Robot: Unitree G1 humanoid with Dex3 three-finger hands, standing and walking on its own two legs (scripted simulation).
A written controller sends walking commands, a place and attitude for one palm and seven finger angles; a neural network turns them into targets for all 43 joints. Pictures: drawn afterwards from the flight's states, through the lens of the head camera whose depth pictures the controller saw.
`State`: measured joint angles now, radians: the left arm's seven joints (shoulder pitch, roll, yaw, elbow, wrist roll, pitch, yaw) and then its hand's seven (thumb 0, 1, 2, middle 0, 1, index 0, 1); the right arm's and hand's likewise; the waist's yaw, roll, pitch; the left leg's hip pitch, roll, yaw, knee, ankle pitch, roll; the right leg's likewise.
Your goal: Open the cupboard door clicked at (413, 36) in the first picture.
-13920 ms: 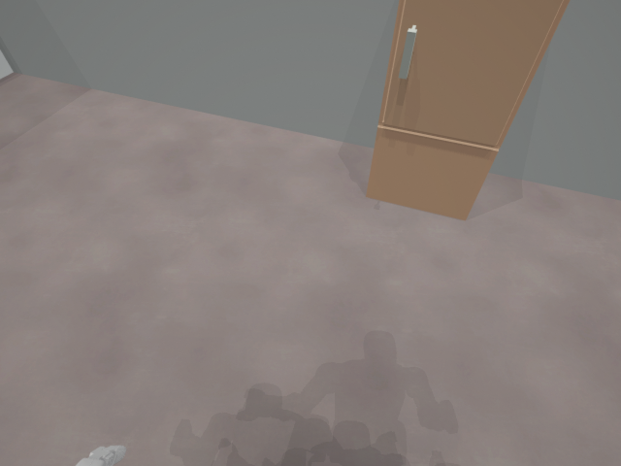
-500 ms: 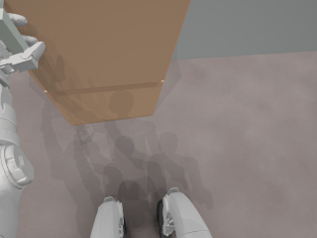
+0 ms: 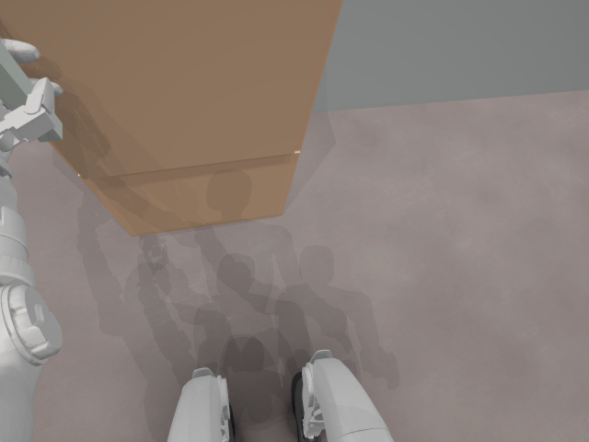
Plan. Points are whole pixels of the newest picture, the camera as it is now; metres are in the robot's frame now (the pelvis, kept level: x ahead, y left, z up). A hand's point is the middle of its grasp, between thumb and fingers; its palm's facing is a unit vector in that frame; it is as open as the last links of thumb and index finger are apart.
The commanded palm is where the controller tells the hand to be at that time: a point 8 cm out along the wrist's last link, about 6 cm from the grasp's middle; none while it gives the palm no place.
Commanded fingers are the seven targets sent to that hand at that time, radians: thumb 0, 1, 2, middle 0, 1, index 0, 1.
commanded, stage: pull the door open along its arc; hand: left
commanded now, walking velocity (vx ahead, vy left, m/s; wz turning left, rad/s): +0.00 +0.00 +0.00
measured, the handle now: (20, 79) +0.56 +0.29 +0.05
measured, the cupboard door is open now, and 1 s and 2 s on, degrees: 1 43 43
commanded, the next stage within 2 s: open thumb and fingers to let go in 0.84 s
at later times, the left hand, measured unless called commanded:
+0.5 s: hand (94, 206) +0.39 +0.19 +0.05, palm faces +0.48 -0.87 +0.04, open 6.0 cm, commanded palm +0.33 +0.22 +0.05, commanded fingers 0.00 0.90 0.90 -0.40 -1.35 -0.40 -1.35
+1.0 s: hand (194, 289) +0.30 +0.09 +0.05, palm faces +0.51 -0.86 +0.01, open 6.3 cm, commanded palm +0.26 +0.14 +0.05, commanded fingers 0.00 0.62 0.78 -0.38 -1.32 -0.38 -1.32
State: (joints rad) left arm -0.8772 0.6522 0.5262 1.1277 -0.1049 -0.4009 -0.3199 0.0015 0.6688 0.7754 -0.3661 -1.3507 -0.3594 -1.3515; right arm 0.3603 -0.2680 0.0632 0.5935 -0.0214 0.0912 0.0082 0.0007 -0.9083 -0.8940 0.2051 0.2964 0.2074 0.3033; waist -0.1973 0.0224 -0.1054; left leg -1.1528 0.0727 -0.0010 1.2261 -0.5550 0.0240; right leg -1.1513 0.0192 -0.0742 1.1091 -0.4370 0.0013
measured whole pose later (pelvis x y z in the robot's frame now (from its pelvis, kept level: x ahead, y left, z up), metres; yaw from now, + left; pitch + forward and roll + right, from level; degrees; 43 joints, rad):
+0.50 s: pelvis +0.01 -0.01 +0.02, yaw +2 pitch +21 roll -2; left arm -0.29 0.08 0.23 0.52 -0.06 -0.46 0.32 -0.01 0.65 0.78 -0.34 -1.35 -0.38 -1.35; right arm 0.23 -0.21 0.00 0.56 -0.06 0.04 0.06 0.00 -0.91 -0.89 0.20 0.30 0.21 0.30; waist -0.05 0.01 -0.17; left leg -0.95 0.04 0.03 1.13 -0.54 0.02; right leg -0.98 -0.01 -0.05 1.08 -0.46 0.00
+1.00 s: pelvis +0.00 -0.04 +0.02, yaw +5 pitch +16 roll +0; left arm 0.05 -0.09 -0.11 0.31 0.10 -0.47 0.58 -0.01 0.62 0.69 -0.34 -1.35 -0.37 -1.35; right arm 0.18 -0.19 -0.01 0.60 -0.09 -0.03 0.03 0.01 -0.91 -0.89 0.20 0.30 0.21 0.30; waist -0.01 0.01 -0.16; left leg -0.87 0.02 -0.02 1.10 -0.52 -0.03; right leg -0.90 -0.03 -0.09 1.09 -0.48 -0.05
